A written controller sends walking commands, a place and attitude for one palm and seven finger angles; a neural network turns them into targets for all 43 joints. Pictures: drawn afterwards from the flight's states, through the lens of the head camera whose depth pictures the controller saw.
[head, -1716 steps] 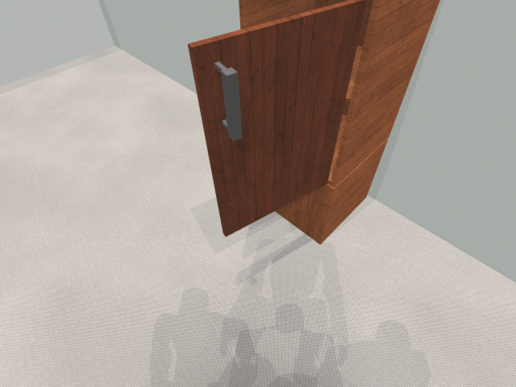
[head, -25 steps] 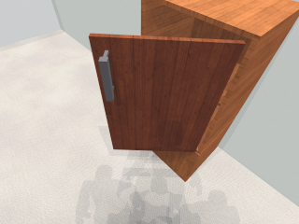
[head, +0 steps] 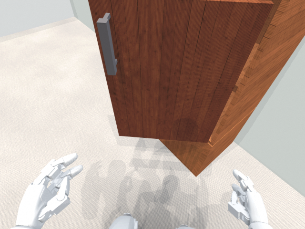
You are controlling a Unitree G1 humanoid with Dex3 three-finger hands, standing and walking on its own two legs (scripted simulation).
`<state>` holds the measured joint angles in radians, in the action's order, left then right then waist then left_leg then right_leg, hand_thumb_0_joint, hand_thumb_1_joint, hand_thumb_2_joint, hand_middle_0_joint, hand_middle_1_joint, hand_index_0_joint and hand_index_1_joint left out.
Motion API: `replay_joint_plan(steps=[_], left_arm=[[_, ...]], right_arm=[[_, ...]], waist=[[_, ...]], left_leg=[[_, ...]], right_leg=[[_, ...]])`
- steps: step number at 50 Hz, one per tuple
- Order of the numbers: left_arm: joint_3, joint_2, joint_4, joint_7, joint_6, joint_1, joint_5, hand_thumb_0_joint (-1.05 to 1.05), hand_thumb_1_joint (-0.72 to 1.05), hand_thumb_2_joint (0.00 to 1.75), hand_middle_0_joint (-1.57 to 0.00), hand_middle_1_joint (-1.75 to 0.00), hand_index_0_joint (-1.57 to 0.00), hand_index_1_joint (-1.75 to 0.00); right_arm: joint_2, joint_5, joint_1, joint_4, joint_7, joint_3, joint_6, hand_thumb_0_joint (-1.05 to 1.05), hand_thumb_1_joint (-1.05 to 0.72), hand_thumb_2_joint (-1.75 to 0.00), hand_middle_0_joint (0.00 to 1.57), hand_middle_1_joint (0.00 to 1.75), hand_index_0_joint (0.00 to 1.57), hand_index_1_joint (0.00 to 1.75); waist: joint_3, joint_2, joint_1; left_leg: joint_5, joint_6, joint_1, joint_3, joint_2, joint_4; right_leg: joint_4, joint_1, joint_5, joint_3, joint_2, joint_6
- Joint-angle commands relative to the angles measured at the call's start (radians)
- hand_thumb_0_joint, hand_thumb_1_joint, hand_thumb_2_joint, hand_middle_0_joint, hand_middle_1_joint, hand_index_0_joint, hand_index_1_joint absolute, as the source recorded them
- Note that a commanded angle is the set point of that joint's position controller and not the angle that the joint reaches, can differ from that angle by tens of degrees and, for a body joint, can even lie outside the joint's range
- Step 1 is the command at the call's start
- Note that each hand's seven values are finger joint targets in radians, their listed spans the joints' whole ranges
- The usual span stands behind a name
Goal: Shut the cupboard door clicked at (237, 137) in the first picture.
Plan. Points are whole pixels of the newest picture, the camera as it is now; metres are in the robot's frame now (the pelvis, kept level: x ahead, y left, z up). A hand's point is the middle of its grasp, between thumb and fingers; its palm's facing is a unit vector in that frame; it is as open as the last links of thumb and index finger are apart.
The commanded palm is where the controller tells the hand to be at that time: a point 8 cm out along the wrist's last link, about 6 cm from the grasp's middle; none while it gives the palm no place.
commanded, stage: raise the hand and make a fist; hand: left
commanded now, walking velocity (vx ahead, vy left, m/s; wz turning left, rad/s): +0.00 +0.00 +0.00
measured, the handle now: (109, 45) +0.52 +0.16 +0.21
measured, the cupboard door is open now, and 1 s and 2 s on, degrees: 45 45 45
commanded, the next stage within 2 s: bring the fist close to the handle in 1.54 s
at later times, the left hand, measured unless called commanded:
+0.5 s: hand (55, 171) +0.21 +0.22 +0.12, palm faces +0.02 -1.00 -0.04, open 3.9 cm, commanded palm +0.18 +0.27 +0.13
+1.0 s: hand (42, 140) +0.24 +0.22 +0.18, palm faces +0.02 -1.00 -0.06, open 3.1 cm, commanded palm +0.21 +0.27 +0.20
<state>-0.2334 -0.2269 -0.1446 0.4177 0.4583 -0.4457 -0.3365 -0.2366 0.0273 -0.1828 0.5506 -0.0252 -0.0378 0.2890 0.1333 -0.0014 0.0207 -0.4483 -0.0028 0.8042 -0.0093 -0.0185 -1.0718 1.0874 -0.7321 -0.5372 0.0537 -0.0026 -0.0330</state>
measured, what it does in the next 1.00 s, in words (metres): rises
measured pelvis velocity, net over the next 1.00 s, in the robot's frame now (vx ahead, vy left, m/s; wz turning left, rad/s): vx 0.02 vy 0.03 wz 0.02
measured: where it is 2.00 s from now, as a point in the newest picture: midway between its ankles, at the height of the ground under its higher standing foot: outside the picture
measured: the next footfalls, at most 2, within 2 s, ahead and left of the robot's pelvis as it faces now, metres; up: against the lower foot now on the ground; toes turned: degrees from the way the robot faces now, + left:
none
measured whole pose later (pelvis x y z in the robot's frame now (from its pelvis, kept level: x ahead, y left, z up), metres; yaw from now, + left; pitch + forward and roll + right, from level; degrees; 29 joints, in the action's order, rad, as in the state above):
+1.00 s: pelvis +0.02 +0.03 +0.06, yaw +1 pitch +0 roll -1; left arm -0.20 -0.29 0.23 0.24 0.00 -0.30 -0.30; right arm -0.23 0.06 -0.23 0.58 -0.08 0.08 0.29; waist 0.07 0.05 0.05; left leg -0.33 0.04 0.38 -0.01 0.01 -0.70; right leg 0.65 -0.28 -0.37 0.05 0.01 0.01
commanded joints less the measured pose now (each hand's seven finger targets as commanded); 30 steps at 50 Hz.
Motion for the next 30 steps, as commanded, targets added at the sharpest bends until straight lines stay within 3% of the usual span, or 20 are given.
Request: replay_joint_plan(steps=[1,4,5,8,10,12,14,15,18,19,23,27,29,30], left_arm=[[-0.105,-0.186,0.482,-0.061,0.077,0.111,-0.047,0.0,0.9,0.9,-0.55,-0.68,-0.55,-0.68],[-0.025,-0.172,0.505,-0.067,0.084,0.199,-0.018,0.0,0.9,0.9,-0.6,-0.74,-0.6,-0.74],[-0.033,-0.18,0.452,-0.056,0.068,0.18,-0.016,0.0,0.9,0.9,-0.62,-0.76,-0.62,-0.76],[-0.047,-0.197,0.386,-0.022,-0.013,0.126,-0.025,0.0,0.9,0.9,-0.68,-0.82,-0.68,-0.82],[-0.059,-0.205,0.381,-0.014,-0.084,0.109,-0.036,0.0,0.9,0.9,-0.71,-0.86,-0.71,-0.86],[-0.105,-0.217,0.398,-0.038,-0.132,0.056,-0.047,0.0,0.9,0.9,-0.75,-0.9,-0.75,-0.9],[-0.139,-0.225,0.406,-0.072,-0.161,0.024,-0.048,0.0,0.9,0.9,-0.79,-0.94,-0.79,-0.94],[-0.115,-0.195,0.434,-0.086,-0.164,0.018,-0.048,0.0,0.9,0.9,-0.81,-0.96,-0.81,-0.96],[-0.111,-0.181,0.441,-0.116,-0.157,0.003,-0.041,0.0,0.9,0.9,-0.86,-1.02,-0.86,-1.02],[-0.115,-0.194,0.433,-0.119,-0.159,0.004,-0.036,0.0,0.9,0.9,-0.88,-1.04,-0.88,-1.04],[-0.052,-0.171,0.503,-0.129,-0.147,0.041,-0.017,0.0,0.9,0.9,-0.95,-1.12,-0.95,-1.12],[-0.043,-0.169,0.54,-0.146,-0.165,0.067,-0.008,0.0,0.9,0.9,-1.02,-1.2,-1.02,-1.2],[-0.077,-0.209,0.551,-0.159,-0.179,0.092,-0.001,0.0,0.9,0.9,-1.06,-1.24,-1.06,-1.24],[-0.05,-0.18,0.556,-0.159,-0.189,0.096,0.0,0.0,0.9,0.9,-1.08,-1.26,-1.08,-1.26]], right_arm=[[-0.113,0.007,0.014,-0.162,-0.041,-0.032,0.071,0.0,-0.9,-0.9,0.2,0.3,0.2,0.3],[-0.122,0.004,-0.001,-0.127,-0.066,-0.016,0.074,0.0,-0.9,-0.9,0.2,0.3,0.2,0.3],[-0.122,0.008,-0.005,-0.115,-0.073,-0.016,0.074,0.0,-0.9,-0.9,0.2,0.3,0.2,0.3],[-0.128,0.023,-0.001,-0.122,-0.084,-0.01,0.066,0.0,-0.9,-0.9,0.2,0.3,0.2,0.3],[-0.124,0.029,0.006,-0.138,-0.084,-0.001,0.057,0.0,-0.9,-0.9,0.2,0.3,0.2,0.3],[-0.111,0.03,0.018,-0.154,-0.083,-0.001,0.051,0.0,-0.9,-0.9,0.2,0.3,0.2,0.3],[-0.102,0.024,0.026,-0.158,-0.078,0.002,0.044,0.0,-0.9,-0.9,0.2,0.3,0.2,0.3],[-0.095,0.023,0.022,-0.165,-0.073,0.005,0.042,0.0,-0.9,-0.9,0.2,0.3,0.2,0.3],[-0.098,0.02,0.012,-0.159,-0.064,0.003,0.043,0.0,-0.9,-0.9,0.2,0.3,0.2,0.3],[-0.103,0.018,0.015,-0.157,-0.063,0.006,0.041,0.0,-0.9,-0.9,0.2,0.3,0.2,0.3],[-0.115,0.024,-0.001,-0.16,-0.056,0.01,0.062,0.0,-0.9,-0.9,0.2,0.3,0.2,0.3],[-0.119,0.025,-0.005,-0.152,-0.057,0.017,0.073,0.0,-0.9,-0.9,0.2,0.3,0.2,0.3],[-0.125,0.024,-0.001,-0.14,-0.059,0.018,0.074,0.0,-0.9,-0.9,0.2,0.3,0.2,0.3],[-0.12,0.026,0.0,-0.144,-0.058,0.023,0.074,0.0,-0.9,-0.9,0.2,0.3,0.2,0.3]], waist=[[0.174,0.051,-0.016],[0.084,0.036,-0.065],[0.071,0.016,-0.064],[0.077,0.015,-0.045],[0.094,0.049,-0.02],[0.131,0.017,0.01],[0.125,0.015,0.032],[0.118,0.016,0.028],[0.092,-0.015,0.019],[0.069,0.002,0.028],[0.071,0.053,0.005],[0.076,0.049,0.004],[0.069,0.056,0.01],[0.067,0.061,0.005]], left_leg=[[0.139,0.032,-0.149,0.035,0.022,0.097],[0.115,0.044,-0.133,0.052,0.009,0.084],[0.097,0.041,-0.119,0.052,0.008,0.085],[0.072,0.041,-0.122,0.047,0.013,0.118],[0.093,0.041,-0.151,0.048,0.017,0.151],[0.131,0.037,-0.183,0.049,0.019,0.184],[0.169,0.033,-0.204,0.055,0.019,0.214],[0.18,0.031,-0.219,0.051,0.018,0.232],[0.202,0.028,-0.248,0.053,0.016,0.271],[0.215,0.028,-0.247,0.055,0.017,0.275],[0.196,0.032,-0.32,0.053,0.015,0.323],[0.205,0.033,-0.365,0.06,0.012,0.359],[0.219,0.032,-0.384,0.064,0.01,0.374],[0.207,0.032,-0.393,0.062,0.01,0.388]], right_leg=[[-0.278,0.056,0.12,-0.136,0.007,0.032],[-0.28,0.003,0.093,-0.124,-0.008,0.028],[-0.298,0.005,0.069,-0.132,-0.004,0.032],[-0.356,0.052,-0.004,-0.151,0.006,0.039],[-0.373,0.108,0.014,-0.148,0.013,0.038],[-0.383,0.173,0.081,-0.141,0.021,0.046],[-0.376,0.213,0.156,-0.117,0.014,0.043],[-0.375,0.215,0.188,-0.101,0.014,0.043],[-0.37,0.216,0.254,-0.063,0.004,0.043],[-0.368,0.228,0.27,-0.063,-0.001,0.036],[-0.377,0.208,0.242,-0.02,-0.013,0.027],[-0.389,0.234,0.264,0.002,-0.018,0.023],[-0.397,0.257,0.28,0.004,-0.018,0.019],[-0.405,0.259,0.27,0.009,-0.017,0.021]])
